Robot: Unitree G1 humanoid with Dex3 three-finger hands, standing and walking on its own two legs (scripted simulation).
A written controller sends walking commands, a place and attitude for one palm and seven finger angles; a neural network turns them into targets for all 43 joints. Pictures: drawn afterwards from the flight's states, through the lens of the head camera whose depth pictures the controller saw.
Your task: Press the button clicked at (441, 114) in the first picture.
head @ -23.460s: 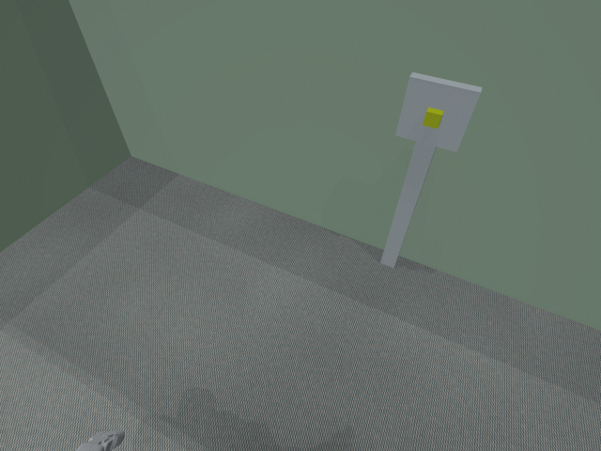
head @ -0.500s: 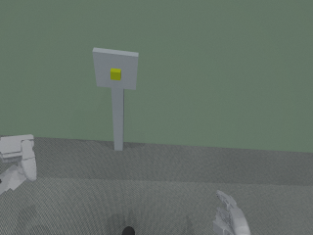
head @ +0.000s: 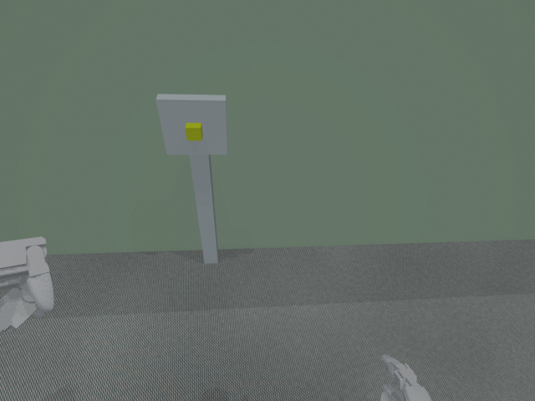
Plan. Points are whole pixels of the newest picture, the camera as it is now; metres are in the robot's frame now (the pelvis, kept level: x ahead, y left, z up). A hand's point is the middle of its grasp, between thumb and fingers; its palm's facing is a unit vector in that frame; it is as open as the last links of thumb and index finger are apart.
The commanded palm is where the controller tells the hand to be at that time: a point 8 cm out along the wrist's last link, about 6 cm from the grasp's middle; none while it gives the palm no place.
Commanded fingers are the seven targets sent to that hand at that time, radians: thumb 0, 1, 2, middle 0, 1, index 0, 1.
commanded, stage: stop stepping back and stand still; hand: left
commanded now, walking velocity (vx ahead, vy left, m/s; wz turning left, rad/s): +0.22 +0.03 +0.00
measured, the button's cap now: (194, 131) +0.80 +0.21 -0.05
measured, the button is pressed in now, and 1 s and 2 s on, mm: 0 0 0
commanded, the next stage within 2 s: let the arm hang, fingers relaxed in 0.72 s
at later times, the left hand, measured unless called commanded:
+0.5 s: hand (14, 288) +0.20 +0.27 +0.17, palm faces +0.41 -0.77 -0.49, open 3.1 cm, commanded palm +0.13 +0.30 +0.18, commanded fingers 0.00 0.90 0.90 -1.30 -1.50 -1.30 -1.50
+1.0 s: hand out of the picture +0.14 +0.26 -0.08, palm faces +0.05 -0.91 -0.42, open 3.0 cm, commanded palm none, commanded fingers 0.00 0.90 0.90 -0.93 -1.10 -0.93 -1.10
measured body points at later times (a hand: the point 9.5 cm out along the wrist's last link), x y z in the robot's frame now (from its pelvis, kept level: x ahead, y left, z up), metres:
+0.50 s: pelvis +0.01 +0.01 +0.00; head +0.02 +0.02 +0.45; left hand +0.17 +0.30 +0.20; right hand +0.20 -0.21 -0.07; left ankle +0.01 +0.13 -0.74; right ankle +0.02 -0.11 -0.74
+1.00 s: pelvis -0.02 +0.02 -0.01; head +0.00 -0.01 +0.44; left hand +0.13 +0.31 -0.05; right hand +0.15 -0.24 -0.13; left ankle +0.01 +0.13 -0.74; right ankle +0.02 -0.11 -0.74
